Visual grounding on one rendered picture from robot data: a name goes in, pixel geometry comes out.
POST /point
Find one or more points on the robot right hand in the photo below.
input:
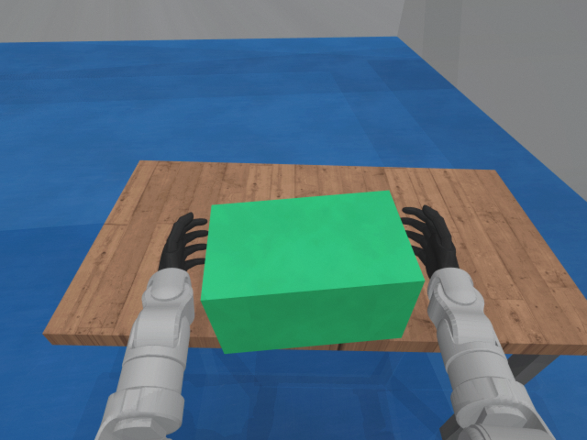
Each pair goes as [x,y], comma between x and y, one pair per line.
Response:
[438,251]

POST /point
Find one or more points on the left robot forearm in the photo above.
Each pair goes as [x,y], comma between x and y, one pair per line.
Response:
[148,403]

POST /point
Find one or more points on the right robot forearm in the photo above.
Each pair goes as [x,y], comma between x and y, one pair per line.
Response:
[484,387]

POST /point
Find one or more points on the table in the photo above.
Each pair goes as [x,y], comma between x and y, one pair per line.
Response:
[537,311]

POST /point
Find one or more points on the carton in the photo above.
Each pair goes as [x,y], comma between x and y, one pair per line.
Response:
[308,271]

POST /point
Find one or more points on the robot left hand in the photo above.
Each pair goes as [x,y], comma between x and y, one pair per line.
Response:
[175,251]

